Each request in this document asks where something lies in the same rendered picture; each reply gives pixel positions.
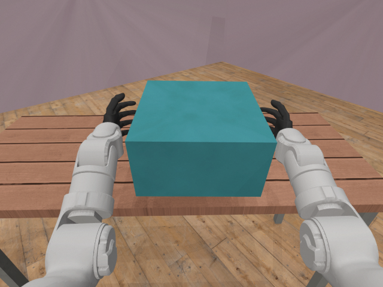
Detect right robot upper arm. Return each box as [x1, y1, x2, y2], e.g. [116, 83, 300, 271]
[300, 216, 383, 287]

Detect table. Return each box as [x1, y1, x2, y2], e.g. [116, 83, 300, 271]
[0, 112, 383, 287]

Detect robot left forearm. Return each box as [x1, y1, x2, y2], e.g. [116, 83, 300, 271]
[45, 122, 124, 273]

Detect left robot hand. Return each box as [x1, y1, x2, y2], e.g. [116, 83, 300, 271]
[103, 93, 136, 137]

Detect right robot hand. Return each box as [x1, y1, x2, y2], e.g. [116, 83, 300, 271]
[260, 100, 293, 139]

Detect carton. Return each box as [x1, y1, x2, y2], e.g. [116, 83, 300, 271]
[125, 80, 277, 197]

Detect robot right forearm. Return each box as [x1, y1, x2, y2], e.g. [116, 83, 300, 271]
[275, 128, 379, 261]

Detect left robot upper arm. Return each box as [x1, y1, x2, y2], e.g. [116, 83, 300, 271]
[22, 223, 117, 287]

